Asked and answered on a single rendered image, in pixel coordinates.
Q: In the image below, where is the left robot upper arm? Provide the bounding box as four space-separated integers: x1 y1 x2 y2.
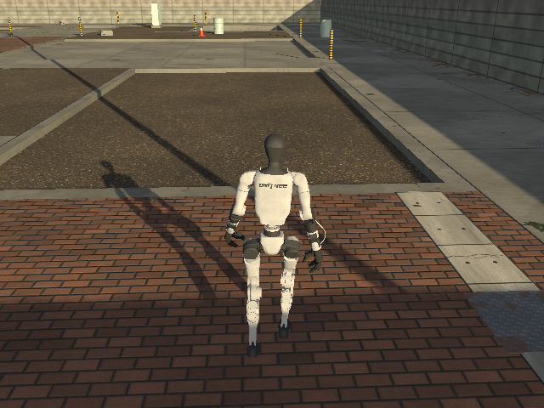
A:
232 170 257 216

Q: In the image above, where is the robot shin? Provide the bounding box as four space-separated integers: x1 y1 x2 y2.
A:
246 286 259 346
280 275 295 328

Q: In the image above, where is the robot left forearm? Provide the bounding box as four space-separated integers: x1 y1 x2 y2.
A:
226 203 241 234

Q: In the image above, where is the robot left hand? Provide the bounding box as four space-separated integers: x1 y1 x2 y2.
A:
224 230 244 247

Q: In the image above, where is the right robot upper arm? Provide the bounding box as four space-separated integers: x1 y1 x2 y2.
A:
292 172 313 221

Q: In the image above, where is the right robot shin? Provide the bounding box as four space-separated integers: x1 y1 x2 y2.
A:
280 275 295 328

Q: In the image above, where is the robot right hand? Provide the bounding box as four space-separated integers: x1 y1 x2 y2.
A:
303 248 323 273

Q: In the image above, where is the left robot shin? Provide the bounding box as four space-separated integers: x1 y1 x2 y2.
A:
246 286 259 346

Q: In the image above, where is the robot right forearm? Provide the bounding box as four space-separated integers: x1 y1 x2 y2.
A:
304 207 321 251

